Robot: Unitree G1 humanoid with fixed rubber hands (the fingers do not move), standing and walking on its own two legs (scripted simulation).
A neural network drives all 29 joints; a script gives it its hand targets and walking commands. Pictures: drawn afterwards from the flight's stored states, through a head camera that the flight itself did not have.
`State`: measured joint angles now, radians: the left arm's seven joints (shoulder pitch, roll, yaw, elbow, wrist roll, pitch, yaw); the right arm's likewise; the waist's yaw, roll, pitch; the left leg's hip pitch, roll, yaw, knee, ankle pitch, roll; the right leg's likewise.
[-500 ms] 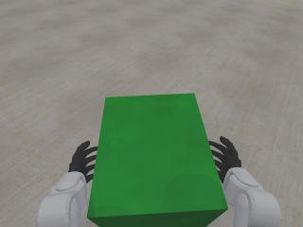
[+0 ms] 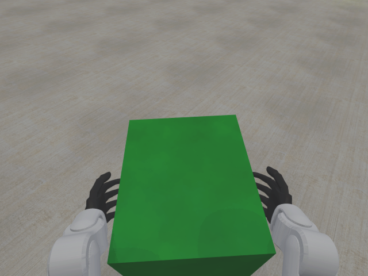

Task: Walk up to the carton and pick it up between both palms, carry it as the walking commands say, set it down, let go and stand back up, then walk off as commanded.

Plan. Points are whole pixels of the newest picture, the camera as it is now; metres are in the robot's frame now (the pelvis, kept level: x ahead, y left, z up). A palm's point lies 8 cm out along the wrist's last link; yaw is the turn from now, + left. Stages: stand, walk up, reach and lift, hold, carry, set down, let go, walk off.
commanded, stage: carry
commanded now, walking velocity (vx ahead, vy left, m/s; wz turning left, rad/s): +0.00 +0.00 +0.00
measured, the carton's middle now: (187, 200) +0.30 -0.01 +0.01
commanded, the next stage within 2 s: hold in 0.56 s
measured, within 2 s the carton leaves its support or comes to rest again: neither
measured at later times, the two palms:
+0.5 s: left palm (100, 210) +0.24 +0.16 +0.07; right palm (274, 206) +0.24 -0.17 +0.09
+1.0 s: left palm (107, 211) +0.26 +0.16 +0.04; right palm (269, 210) +0.25 -0.18 +0.05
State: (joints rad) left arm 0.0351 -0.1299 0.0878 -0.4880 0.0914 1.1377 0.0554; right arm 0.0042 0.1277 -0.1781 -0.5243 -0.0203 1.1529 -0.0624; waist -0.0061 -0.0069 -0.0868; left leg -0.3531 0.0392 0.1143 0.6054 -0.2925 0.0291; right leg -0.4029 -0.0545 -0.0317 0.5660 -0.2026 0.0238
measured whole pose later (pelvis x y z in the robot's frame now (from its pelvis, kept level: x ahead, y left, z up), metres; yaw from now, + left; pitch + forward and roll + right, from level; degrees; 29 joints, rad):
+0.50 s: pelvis +0.00 +0.00 +0.00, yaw +0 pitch +3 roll +0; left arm 0.02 -0.13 0.10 -0.40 0.09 1.06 0.05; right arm 0.00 0.13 -0.18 -0.45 -0.03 1.07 -0.06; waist -0.01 -0.01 -0.09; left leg -0.35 0.04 0.11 0.61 -0.30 0.03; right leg -0.40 -0.05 -0.03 0.57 -0.21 0.02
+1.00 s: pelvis +0.01 -0.01 +0.01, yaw +1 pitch -10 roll +0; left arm -0.08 -0.06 0.10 0.05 0.09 0.76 0.03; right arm -0.03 0.09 -0.14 -0.07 -0.12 0.79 -0.06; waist -0.01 0.00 0.08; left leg -0.06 0.03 0.09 0.53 -0.29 0.02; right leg -0.12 -0.04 -0.03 0.52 -0.23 0.02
